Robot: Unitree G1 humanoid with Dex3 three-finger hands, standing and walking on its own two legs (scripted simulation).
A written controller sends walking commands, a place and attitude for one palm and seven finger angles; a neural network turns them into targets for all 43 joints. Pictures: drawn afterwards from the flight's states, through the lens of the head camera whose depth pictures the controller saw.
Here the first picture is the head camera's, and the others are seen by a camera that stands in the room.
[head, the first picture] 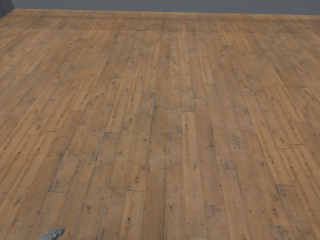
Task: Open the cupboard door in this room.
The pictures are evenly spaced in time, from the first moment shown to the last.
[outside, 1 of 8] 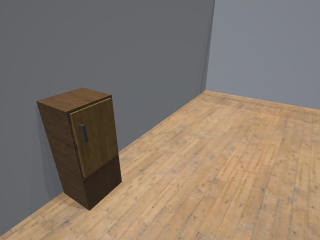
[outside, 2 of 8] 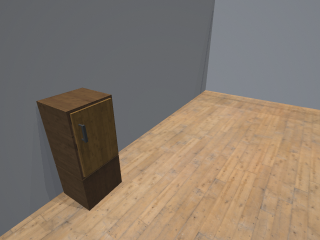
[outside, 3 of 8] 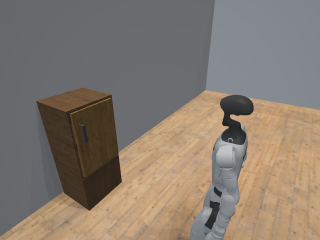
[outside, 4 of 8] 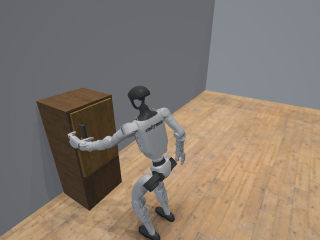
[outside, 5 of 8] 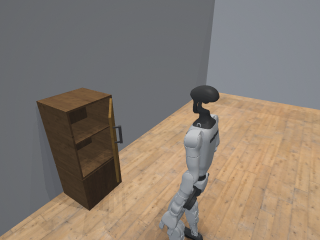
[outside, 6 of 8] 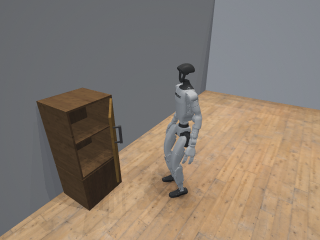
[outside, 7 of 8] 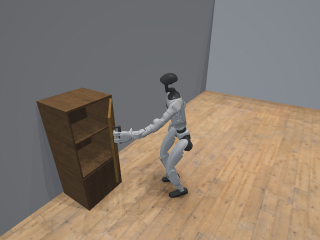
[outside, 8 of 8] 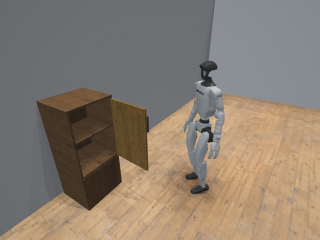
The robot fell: no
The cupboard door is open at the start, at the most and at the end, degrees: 0 85 85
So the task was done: yes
